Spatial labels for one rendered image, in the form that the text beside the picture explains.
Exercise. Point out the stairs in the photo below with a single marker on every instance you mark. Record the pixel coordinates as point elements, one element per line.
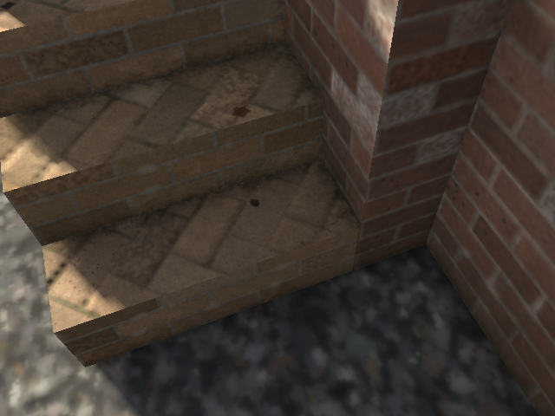
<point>166,154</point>

